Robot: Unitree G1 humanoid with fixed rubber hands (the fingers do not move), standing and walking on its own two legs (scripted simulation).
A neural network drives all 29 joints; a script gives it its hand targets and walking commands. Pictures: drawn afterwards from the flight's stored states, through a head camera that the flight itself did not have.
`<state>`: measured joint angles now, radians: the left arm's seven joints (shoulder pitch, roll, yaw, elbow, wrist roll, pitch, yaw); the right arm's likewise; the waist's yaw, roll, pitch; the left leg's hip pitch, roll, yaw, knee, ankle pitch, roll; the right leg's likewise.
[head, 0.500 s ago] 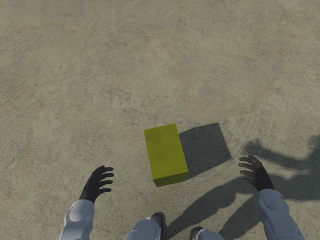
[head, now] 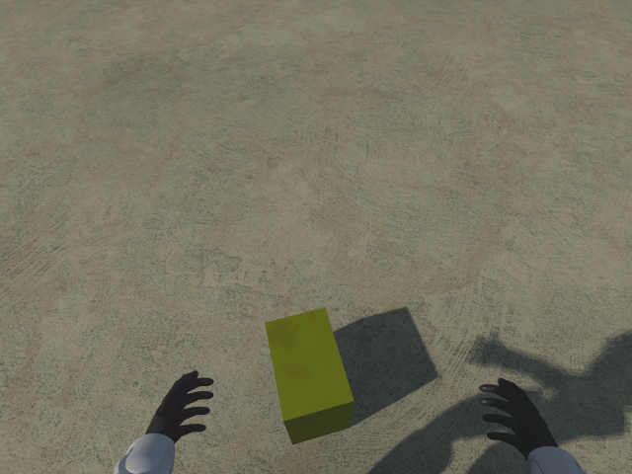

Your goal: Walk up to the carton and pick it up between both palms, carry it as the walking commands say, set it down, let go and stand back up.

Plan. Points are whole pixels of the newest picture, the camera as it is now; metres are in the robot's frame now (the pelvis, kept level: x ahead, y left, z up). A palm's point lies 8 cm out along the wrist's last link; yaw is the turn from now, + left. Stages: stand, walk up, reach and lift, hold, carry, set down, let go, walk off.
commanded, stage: let go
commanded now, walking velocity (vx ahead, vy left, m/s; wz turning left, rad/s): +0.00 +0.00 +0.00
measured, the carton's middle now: (308, 377) +0.43 +0.08 -0.64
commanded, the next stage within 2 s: stand in 0.18 s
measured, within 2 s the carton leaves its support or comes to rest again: neither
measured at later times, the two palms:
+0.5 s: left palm (111, 466) +0.13 +0.31 -0.10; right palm out of the picture +0.13 -0.28 -0.08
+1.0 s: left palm (109, 462) +0.14 +0.31 -0.10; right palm out of the picture +0.11 -0.28 -0.09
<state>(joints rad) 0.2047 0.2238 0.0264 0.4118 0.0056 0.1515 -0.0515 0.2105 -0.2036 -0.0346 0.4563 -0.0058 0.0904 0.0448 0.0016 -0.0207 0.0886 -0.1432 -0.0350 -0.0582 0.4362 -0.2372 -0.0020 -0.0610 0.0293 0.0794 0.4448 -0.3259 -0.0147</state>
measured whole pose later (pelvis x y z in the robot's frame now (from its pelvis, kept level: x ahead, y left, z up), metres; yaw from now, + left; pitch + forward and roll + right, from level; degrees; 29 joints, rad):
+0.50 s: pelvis +0.01 +0.02 -0.01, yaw -1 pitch +1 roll +0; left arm 0.23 0.35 0.05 0.68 0.04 0.02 0.01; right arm 0.18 -0.33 -0.04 0.75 -0.04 0.00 -0.02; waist 0.00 -0.05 0.00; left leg -0.26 -0.04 -0.03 0.54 -0.30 0.02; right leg -0.15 0.02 0.09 0.50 -0.35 0.01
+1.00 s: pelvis +0.01 +0.02 +0.00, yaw -2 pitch -1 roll +0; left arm 0.18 0.37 0.02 0.81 0.03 0.00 0.03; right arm 0.15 -0.34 -0.02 0.88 -0.03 0.00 -0.02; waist -0.01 -0.04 0.01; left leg -0.18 -0.04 -0.01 0.46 -0.27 0.03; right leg -0.09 0.01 0.10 0.43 -0.32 0.02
